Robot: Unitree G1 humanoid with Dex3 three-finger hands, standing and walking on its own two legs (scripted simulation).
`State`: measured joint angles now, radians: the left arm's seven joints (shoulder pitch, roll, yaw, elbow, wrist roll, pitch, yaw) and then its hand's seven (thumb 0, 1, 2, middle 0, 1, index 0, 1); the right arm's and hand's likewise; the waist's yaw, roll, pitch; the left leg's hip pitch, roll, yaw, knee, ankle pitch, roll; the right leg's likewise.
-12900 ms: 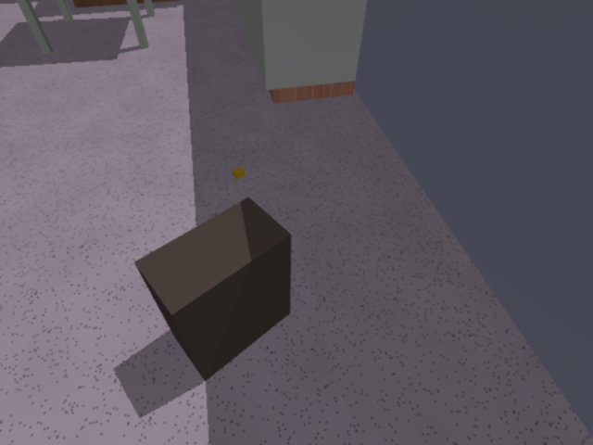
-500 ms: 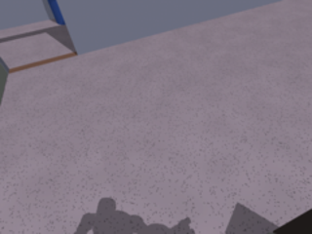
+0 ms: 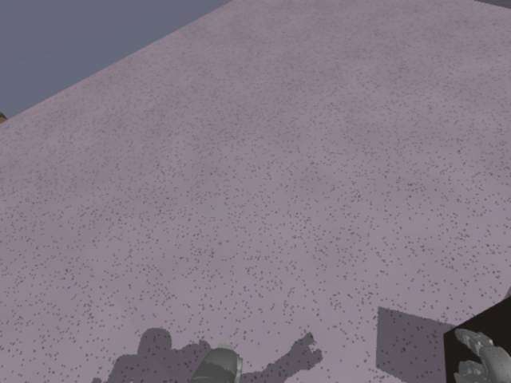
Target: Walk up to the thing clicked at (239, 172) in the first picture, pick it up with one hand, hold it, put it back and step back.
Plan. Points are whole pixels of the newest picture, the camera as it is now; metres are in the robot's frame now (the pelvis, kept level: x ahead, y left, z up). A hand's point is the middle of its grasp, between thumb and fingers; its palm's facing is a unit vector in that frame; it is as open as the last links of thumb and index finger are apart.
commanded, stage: walk up
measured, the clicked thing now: out of the picture +0.78 -1.36 -0.73
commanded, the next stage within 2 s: none
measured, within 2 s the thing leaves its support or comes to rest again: neither
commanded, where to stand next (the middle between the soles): +0.03 +0.02 m, yaw -46 degrees
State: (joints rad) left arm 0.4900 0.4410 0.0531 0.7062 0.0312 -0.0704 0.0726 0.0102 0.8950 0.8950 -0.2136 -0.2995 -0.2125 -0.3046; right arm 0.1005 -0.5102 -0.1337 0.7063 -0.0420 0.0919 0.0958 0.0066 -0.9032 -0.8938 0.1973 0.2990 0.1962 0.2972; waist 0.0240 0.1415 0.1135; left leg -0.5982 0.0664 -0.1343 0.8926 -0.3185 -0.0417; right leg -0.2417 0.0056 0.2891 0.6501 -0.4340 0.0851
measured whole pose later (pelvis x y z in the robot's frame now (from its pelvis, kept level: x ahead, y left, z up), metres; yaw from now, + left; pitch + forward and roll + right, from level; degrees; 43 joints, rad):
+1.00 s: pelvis -0.05 +0.09 +0.02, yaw -41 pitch -2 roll +0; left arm 0.46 0.41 0.08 0.86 0.03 0.03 -0.04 0.01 0.90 0.90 -0.21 -0.30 -0.21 -0.30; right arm 0.33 -0.46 -0.07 0.85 -0.01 0.00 0.02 0.01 -0.90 -0.89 0.20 0.30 0.20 0.30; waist 0.03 0.07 0.00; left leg -0.56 0.12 0.05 1.06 -0.31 -0.02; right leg -0.20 0.02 0.01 0.59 -0.36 -0.03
